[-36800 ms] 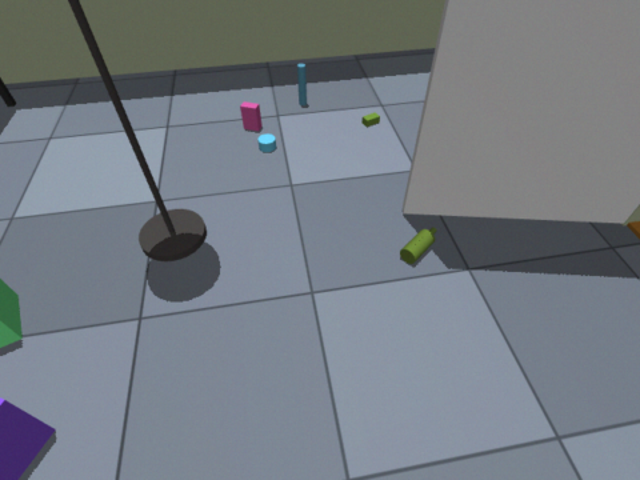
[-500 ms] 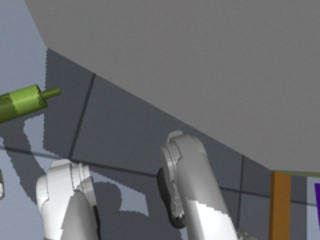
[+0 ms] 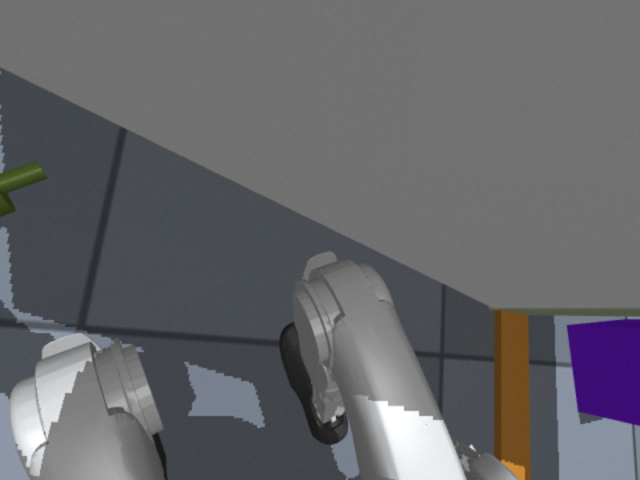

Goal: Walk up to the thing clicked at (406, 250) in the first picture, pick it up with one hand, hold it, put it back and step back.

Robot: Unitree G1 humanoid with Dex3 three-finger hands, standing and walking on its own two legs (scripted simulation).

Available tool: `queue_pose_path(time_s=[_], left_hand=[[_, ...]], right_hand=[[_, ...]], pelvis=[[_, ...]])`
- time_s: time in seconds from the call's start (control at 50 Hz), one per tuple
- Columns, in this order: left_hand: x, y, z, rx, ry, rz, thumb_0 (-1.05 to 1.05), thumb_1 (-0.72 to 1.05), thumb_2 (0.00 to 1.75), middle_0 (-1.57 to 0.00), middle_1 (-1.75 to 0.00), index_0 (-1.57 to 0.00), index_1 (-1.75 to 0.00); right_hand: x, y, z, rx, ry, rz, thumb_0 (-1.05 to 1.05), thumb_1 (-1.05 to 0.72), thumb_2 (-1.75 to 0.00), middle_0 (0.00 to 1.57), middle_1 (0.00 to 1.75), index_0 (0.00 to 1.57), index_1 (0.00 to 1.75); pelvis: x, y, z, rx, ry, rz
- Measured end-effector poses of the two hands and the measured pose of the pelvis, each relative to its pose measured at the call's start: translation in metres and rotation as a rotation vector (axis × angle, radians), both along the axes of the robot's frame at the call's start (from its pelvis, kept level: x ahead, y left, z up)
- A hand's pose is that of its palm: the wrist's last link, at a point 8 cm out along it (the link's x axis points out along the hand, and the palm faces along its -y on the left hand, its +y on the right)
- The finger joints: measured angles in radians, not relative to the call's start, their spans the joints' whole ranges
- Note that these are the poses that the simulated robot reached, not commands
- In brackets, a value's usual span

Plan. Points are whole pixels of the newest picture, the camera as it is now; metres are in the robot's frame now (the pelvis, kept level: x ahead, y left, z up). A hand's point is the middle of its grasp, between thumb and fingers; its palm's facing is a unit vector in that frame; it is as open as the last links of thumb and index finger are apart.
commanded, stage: rest palm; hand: left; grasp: from above
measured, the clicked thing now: out of the picture +0.49 +0.29 -0.27
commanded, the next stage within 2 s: close in 0.78 s
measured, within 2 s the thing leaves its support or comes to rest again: neither
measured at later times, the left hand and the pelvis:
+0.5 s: hand out of the picture +0.47 +0.31 -0.23, palm faces -0.42 -0.20 -0.89, open 14.1 cm; pelvis +0.00 +0.01 +0.00, yaw -3 degrees
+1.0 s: hand out of the picture +0.48 +0.31 -0.25, palm faces -0.42 -0.18 -0.89, open 13.4 cm; pelvis +0.00 +0.01 +0.00, yaw -4 degrees
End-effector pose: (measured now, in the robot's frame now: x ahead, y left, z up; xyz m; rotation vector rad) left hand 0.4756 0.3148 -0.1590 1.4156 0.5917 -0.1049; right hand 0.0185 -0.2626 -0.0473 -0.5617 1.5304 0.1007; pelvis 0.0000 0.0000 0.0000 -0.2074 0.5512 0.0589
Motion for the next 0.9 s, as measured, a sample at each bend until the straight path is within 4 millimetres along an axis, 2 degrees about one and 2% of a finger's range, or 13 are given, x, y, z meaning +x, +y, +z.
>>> queue_pose_path(time_s=[0.1,0.18,0.58,0.72,0.9], left_hand=[[0.006,0.003,-0.009,0.009,-0.007,0.021,0.0,-0.53,1.01,-0.1,-1.0,-0.08,-1.01],[0.006,0.004,-0.013,0.003,-0.003,0.033,0.0,-0.53,1.01,-0.09,-0.99,-0.08,-1.0],[0.001,0.003,-0.02,-0.021,0.004,-0.006,0.0,-0.5,0.99,-0.12,-0.98,-0.11,-0.99],[0.002,0.0,-0.024,-0.012,-0.001,-0.006,0.0,-0.48,0.96,-0.14,-0.98,-0.13,-0.98],[0.003,-0.004,-0.032,-0.012,0.008,0.001,0.0,-0.45,0.93,-0.16,-0.97,-0.15,-0.97]], right_hand=[[-0.015,0.006,0.002,0.016,0.049,-0.014,0.0,-0.89,-0.9,0.2,0.3,0.2,0.3],[-0.02,0.011,0.003,0.026,0.065,-0.022,0.0,-0.89,-0.9,0.21,0.3,0.2,0.3],[0.008,0.021,0.006,0.053,-0.019,0.093,0.0,-0.9,-0.9,0.2,0.3,0.2,0.3],[0.009,0.024,0.007,0.064,-0.022,0.109,0.0,-0.9,-0.9,0.2,0.3,0.2,0.3],[0.001,0.027,0.011,0.078,-0.004,0.107,0.0,-0.9,-0.91,0.2,0.3,0.2,0.3]], pelvis=[[0.002,0.001,-0.003,-0.011,-0.002,-0.009],[0.004,0.003,-0.003,-0.021,0.001,-0.014],[0.0,0.009,-0.004,-0.049,-0.04,-0.019],[-0.001,0.01,-0.005,-0.055,-0.045,-0.023],[-0.002,0.01,-0.004,-0.06,-0.051,-0.028]])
